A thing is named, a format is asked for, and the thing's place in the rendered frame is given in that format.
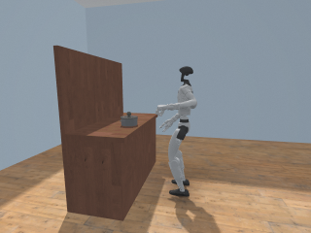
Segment robot right shin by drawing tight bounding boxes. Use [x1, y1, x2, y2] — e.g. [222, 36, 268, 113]
[179, 157, 185, 181]

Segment robot right hand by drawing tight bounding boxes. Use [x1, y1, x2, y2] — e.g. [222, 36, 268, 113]
[159, 118, 173, 132]

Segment pot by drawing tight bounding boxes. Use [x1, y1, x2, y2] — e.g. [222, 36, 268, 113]
[120, 117, 138, 127]

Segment table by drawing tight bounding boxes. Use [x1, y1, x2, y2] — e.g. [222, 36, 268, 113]
[53, 46, 158, 221]

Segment robot left upper arm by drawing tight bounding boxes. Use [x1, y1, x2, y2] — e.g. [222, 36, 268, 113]
[181, 84, 197, 109]

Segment lid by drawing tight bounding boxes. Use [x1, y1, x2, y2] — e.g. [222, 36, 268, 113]
[121, 116, 138, 119]

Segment left robot forearm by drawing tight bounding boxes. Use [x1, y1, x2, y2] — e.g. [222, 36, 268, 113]
[166, 99, 196, 111]

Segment right robot forearm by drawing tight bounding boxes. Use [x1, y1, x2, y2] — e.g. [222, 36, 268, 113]
[171, 113, 182, 122]

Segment robot left hand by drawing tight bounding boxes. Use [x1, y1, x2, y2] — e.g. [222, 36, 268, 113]
[155, 105, 167, 117]

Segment robot shin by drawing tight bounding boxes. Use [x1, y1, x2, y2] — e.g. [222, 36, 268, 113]
[168, 159, 184, 192]
[179, 157, 185, 181]

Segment robot left shin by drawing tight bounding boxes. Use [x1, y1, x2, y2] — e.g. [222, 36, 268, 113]
[168, 159, 184, 192]

